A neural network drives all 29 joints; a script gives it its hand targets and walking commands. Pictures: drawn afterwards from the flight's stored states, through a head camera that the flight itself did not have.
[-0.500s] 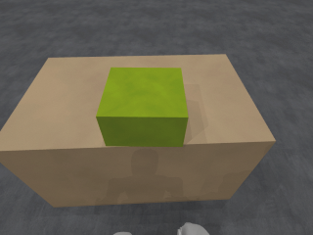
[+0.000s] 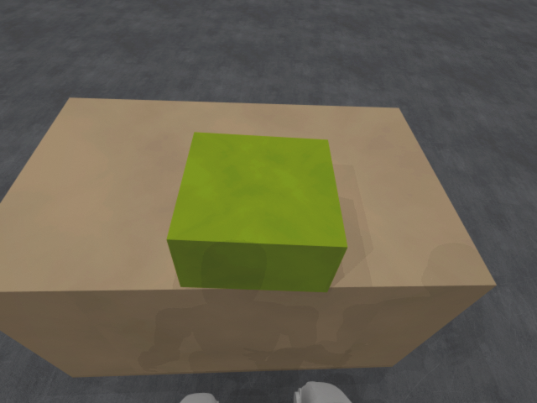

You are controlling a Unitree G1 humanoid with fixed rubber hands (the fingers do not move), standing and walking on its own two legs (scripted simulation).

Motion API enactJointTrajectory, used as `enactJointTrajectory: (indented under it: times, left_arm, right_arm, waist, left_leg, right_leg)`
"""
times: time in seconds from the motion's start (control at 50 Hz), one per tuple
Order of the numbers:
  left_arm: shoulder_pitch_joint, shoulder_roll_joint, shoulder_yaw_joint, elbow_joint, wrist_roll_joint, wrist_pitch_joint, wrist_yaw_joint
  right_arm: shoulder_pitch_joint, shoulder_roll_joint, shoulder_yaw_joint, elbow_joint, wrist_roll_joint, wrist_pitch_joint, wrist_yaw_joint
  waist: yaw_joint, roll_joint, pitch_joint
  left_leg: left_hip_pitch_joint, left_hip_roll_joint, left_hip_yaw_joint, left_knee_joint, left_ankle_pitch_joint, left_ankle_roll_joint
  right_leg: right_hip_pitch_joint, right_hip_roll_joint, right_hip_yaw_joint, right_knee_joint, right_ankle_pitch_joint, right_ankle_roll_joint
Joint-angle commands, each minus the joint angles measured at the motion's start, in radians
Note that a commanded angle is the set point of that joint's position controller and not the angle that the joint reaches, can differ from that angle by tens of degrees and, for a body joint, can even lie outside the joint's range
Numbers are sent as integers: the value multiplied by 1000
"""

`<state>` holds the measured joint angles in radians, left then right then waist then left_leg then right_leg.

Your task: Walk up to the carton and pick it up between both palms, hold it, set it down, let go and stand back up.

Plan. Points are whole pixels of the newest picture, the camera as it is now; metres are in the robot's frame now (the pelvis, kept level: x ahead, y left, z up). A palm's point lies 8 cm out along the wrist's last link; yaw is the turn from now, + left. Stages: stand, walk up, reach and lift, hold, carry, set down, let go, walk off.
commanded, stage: walk up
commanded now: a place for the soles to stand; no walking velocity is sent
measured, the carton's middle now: (258, 209) +0.48 +0.02 -0.03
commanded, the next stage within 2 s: none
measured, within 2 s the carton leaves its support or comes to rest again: neither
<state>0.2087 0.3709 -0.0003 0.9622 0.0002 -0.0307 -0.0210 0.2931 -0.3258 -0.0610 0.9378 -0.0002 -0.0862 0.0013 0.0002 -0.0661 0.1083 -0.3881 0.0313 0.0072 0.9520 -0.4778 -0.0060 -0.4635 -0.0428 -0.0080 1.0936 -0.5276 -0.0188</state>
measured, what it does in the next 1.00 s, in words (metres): steps on the spot: right foot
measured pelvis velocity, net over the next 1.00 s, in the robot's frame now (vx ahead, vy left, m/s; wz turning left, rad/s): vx -0.02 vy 0.00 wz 0.05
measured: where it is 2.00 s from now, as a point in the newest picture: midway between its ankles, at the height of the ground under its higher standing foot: outside the picture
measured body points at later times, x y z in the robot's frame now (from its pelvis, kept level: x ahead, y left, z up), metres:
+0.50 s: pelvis +0.00 +0.00 +0.00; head +0.02 +0.00 +0.45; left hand +0.07 +0.30 -0.13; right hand +0.08 -0.30 -0.12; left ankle +0.03 +0.11 -0.68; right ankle +0.05 -0.13 -0.68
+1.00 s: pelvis -0.02 +0.00 +0.00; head -0.01 +0.01 +0.45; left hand +0.04 +0.30 -0.13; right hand +0.06 -0.30 -0.12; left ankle +0.03 +0.11 -0.68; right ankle +0.05 -0.13 -0.68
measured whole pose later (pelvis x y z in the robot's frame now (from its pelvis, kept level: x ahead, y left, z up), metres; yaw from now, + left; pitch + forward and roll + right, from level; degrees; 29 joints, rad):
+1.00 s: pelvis -0.02 +0.00 +0.00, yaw +3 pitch -6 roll +0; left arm 0.19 0.37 0.00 1.02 0.00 -0.03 -0.01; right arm 0.24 -0.33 -0.06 0.94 0.00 -0.03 -0.01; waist 0.00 -0.01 0.11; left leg -0.43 -0.02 -0.01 0.98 -0.45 0.03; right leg -0.44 -0.05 -0.05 0.96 -0.43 -0.02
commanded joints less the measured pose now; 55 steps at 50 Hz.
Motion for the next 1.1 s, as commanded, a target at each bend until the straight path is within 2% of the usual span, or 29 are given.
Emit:
enactJointTrajectory:
  times: [0.0,0.02,0.04,0.08,0.18,0.22,0.26,0.3,0.32,0.34,0.36,0.42,0.48,0.5,0.54,0.6,0.64,0.68,0.72,0.78,0.8,0.88,0.9,0.94,0.98,1.02,1.04,1.06,1.08]
  left_arm:
    - [129,269,121,13,8,-58,35]
    - [152,342,137,18,8,-66,41]
    - [102,343,130,5,4,-61,42]
    - [-4,351,116,-17,10,-54,51]
    - [-43,297,102,-48,10,-50,51]
    - [-52,325,110,-56,4,-50,50]
    - [-100,277,86,-59,-5,-34,40]
    - [-144,203,65,-78,-18,-30,39]
    - [-178,180,60,-68,-19,-23,40]
    - [-163,211,65,-54,-12,-23,46]
    - [-149,218,75,-56,-9,-28,46]
    - [-97,231,83,-29,-4,-46,38]
    - [-42,282,89,-4,-2,-50,37]
    - [-55,311,92,-11,2,-50,42]
    - [-87,306,90,-30,5,-51,44]
    - [-115,289,89,-28,14,-36,33]
    - [-193,240,71,-56,15,-25,27]
    - [-190,204,62,-47,17,-13,28]
    - [-140,230,80,-28,14,-22,25]
    - [-41,223,86,15,5,-29,21]
    - [-41,232,97,16,11,-31,24]
    - [-22,327,111,21,24,-37,29]
    - [-74,333,109,-2,35,-42,33]
    - [-140,315,97,-17,24,-37,34]
    - [-174,273,84,-23,29,-27,30]
    - [-161,209,64,-17,15,-19,27]
    - [-159,227,76,-5,24,-18,29]
    - [-134,244,82,-2,17,-21,31]
    - [-106,252,83,15,14,-20,27]
  right_arm:
    - [-130,-250,-19,-114,16,-2,-44]
    - [-110,-210,-8,-119,19,3,-51]
    - [-72,-216,-11,-111,16,24,-58]
    - [-83,-270,-34,-88,12,35,-54]
    - [-40,-265,-41,-43,6,29,-40]
    - [-37,-267,-41,-42,3,25,-39]
    - [-11,-273,-38,-21,0,13,-39]
    - [45,-334,-52,-6,-24,-1,-44]
    - [-13,-362,-53,-12,-20,-5,-43]
    - [-53,-373,-57,-23,-13,-7,-36]
    - [-71,-368,-54,-27,-11,-5,-36]
    - [-133,-306,-26,-61,-6,3,-38]
    - [-139,-274,-29,-55,-1,13,-37]
    - [-126,-267,-29,-44,-1,20,-33]
    - [-96,-249,-37,-21,-2,26,-34]
    - [-60,-276,-43,-19,-18,20,-16]
    - [-37,-304,-57,-2,-27,18,-17]
    - [-61,-339,-55,-17,-29,17,-15]
    - [-150,-366,-52,-40,-33,16,-24]
    - [-201,-339,-42,-60,-35,25,-25]
    - [-191,-321,-43,-56,-37,29,-23]
    - [-154,-269,-40,-40,-19,38,-20]
    - [-94,-267,-43,-24,-22,39,-19]
    - [-52,-291,-53,-9,-21,32,-16]
    - [-11,-285,-61,3,-31,24,-9]
    - [-42,-342,-54,1,-32,10,-11]
    - [-56,-375,-61,-15,-28,12,-17]
    - [-94,-379,-58,-15,-28,10,-23]
    - [-110,-381,-59,-15,-30,12,-24]
  waist:
    - [100,65,-152]
    - [100,-146,-123]
    - [50,-66,-121]
    - [23,-13,-113]
    - [16,-112,-136]
    - [3,-76,-101]
    - [-26,-46,-109]
    - [-31,-22,-157]
    - [-23,124,-134]
    - [-18,156,-121]
    - [2,138,-174]
    - [27,149,-181]
    - [36,82,-197]
    - [30,58,-188]
    - [-2,10,-86]
    - [-7,19,-91]
    - [-42,78,-61]
    - [-30,202,-13]
    - [7,179,10]
    - [46,211,-36]
    - [40,152,-23]
    - [50,55,-67]
    - [17,-37,-46]
    - [-24,-13,-42]
    - [-33,16,-36]
    - [-26,232,-22]
    - [-28,230,-51]
    - [5,117,-52]
    - [5,165,-44]
  left_leg:
    - [-164,74,-100,36,615,85]
    - [-273,-37,12,232,290,20]
    - [-286,-37,-71,175,-71,28]
    - [-216,-24,-78,162,-121,31]
    - [-147,0,-24,37,-68,37]
    - [-107,0,-26,-33,-26,41]
    - [89,-2,-38,-211,127,65]
    - [153,111,-291,-331,360,124]
    - [111,205,-451,-396,382,206]
    - [72,250,-518,-414,404,259]
    - [110,237,-505,-377,475,279]
    - [-19,159,-345,-294,578,189]
    - [-75,21,-154,-127,389,81]
    - [-72,-19,-91,-56,279,64]
    - [-49,-22,-53,-51,175,62]
    - [6,-14,-119,-227,25,82]
    - [40,43,-284,-377,-197,143]
    - [-65,181,-574,-621,-406,209]
    - [-152,214,-614,-602,-312,239]
    - [-203,154,-472,-519,-187,187]
    - [-238,108,-389,-477,-188,152]
    - [-186,-39,-119,-132,-129,62]
    - [-154,-56,-57,-24,-59,55]
    - [-48,-46,-45,-85,-49,65]
    - [42,-12,-143,-277,-120,95]
    - [43,152,-490,-565,-227,163]
    - [31,231,-632,-614,-215,215]
    - [-12,232,-626,-559,-168,238]
    - [6,215,-590,-533,-84,211]
  right_leg:
    - [312,-102,172,-545,394,-73]
    - [334,-256,456,-655,536,-99]
    - [343,-320,560,-668,543,-138]
    - [237,-314,546,-670,455,-159]
    - [229,-270,334,-586,497,-159]
    - [175,-308,388,-562,491,-189]
    - [24,-234,283,-513,328,-159]
    - [-50,-119,113,-290,372,-60]
    - [-66,-36,22,-202,226,-17]
    - [-11,-4,-6,-170,100,-13]
    - [16,-1,10,-203,134,-21]
    - [171,-43,55,-300,365,-40]
    - [214,-162,239,-501,268,-123]
    - [205,-247,328,-555,247,-185]
    - [74,-281,343,-572,183,-221]
    - [-5,-185,263,-571,-122,-130]
    - [-120,-124,188,-485,-206,-79]
    - [-96,-16,19,-217,-76,-22]
    - [22,-8,21,-220,7,-15]
    - [144,-4,21,-338,48,-43]
    - [160,-21,48,-424,-4,-45]
    - [117,-222,396,-709,-336,-164]
    - [98,-303,484,-747,-307,-194]
    - [-34,-290,409,-709,-288,-184]
    - [-104,-199,265,-586,-247,-110]
    - [-156,-26,23,-251,-64,-5]
    - [-114,3,27,-207,-21,-8]
    - [-49,-1,17,-235,-26,-1]
    - [-33,-9,33,-249,-27,-15]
